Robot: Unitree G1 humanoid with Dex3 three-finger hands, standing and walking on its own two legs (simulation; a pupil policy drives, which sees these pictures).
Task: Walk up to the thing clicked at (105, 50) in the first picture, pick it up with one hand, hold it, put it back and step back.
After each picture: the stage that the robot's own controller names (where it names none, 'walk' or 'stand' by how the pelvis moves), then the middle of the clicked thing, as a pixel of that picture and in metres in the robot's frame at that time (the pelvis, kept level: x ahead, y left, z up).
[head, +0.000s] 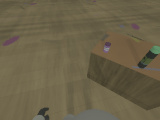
stand; (106, 47) +0.85 -0.19 -0.10
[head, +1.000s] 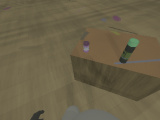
walk; (86, 46) +0.75 +0.09 -0.08
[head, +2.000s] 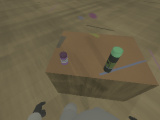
stand; (64, 58) +0.51 +0.25 -0.06
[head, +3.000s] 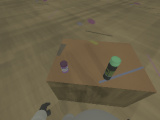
stand; (64, 67) +0.47 +0.23 -0.10
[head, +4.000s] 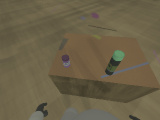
stand; (66, 61) +0.50 +0.23 -0.09
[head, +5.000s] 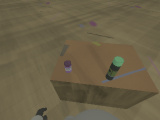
stand; (68, 66) +0.49 +0.21 -0.11
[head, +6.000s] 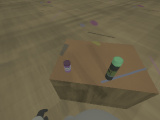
stand; (67, 66) +0.49 +0.22 -0.11
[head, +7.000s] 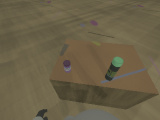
stand; (67, 66) +0.49 +0.22 -0.11
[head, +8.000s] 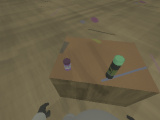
rise first; (67, 64) +0.49 +0.22 -0.10
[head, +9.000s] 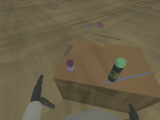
rise first; (70, 66) +0.50 +0.22 -0.10
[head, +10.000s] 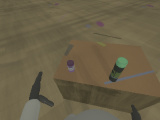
go down; (71, 66) +0.49 +0.21 -0.10
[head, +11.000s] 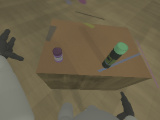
go down; (58, 55) +0.49 +0.21 -0.04
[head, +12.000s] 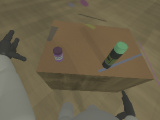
approach; (58, 54) +0.50 +0.21 -0.03
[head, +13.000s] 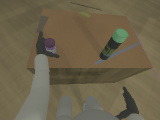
close; (50, 47) +0.52 +0.22 +0.00
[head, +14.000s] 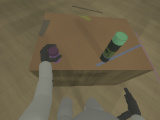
lift; (54, 55) +0.46 +0.20 +0.00
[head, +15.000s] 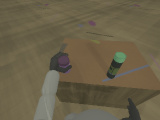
lift; (64, 65) +0.35 +0.17 +0.12
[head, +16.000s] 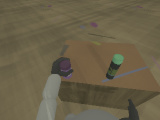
hold; (66, 69) +0.33 +0.16 +0.10
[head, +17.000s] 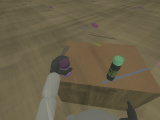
hold; (65, 68) +0.33 +0.17 +0.11
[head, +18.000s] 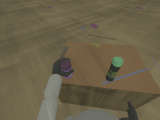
hold; (67, 69) +0.33 +0.16 +0.10
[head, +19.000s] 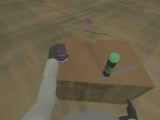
crouch; (62, 55) +0.43 +0.19 +0.12
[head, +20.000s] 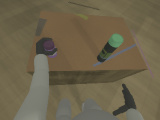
lower; (50, 49) +0.50 +0.21 -0.01
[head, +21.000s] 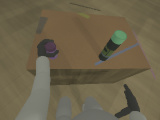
lower; (51, 51) +0.49 +0.21 +0.00
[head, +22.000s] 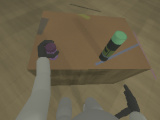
lower; (52, 51) +0.49 +0.21 +0.00
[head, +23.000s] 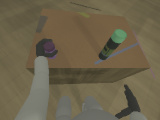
lower; (50, 50) +0.49 +0.21 +0.00
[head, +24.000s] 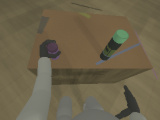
rest; (53, 51) +0.49 +0.20 +0.00
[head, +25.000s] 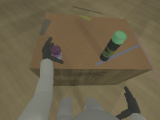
withdraw; (56, 54) +0.48 +0.19 +0.00
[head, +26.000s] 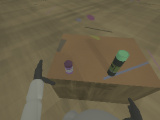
sink last; (68, 67) +0.44 +0.17 -0.05
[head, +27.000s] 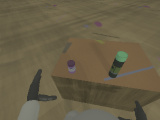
stand; (71, 66) +0.47 +0.19 -0.05
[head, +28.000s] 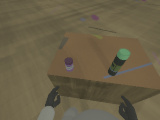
stand; (69, 64) +0.45 +0.18 -0.04
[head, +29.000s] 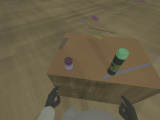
stand; (69, 64) +0.46 +0.19 -0.04
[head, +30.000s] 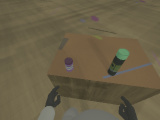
stand; (69, 64) +0.45 +0.19 -0.04
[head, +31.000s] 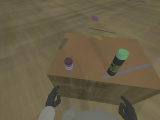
stand; (68, 64) +0.45 +0.19 -0.04
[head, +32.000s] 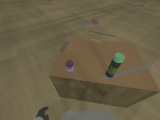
stand; (69, 66) +0.46 +0.19 -0.08
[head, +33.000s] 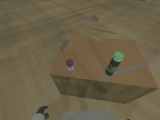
walk; (70, 65) +0.47 +0.18 -0.10
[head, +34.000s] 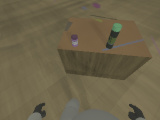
walk; (74, 40) +0.72 +0.20 -0.07
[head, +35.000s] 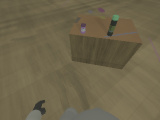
stand; (83, 28) +1.07 +0.16 -0.08
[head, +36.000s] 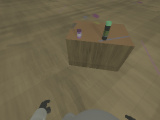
stand; (79, 33) +1.07 +0.19 -0.10
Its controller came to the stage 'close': yes
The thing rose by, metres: 0.22
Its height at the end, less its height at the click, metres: +0.00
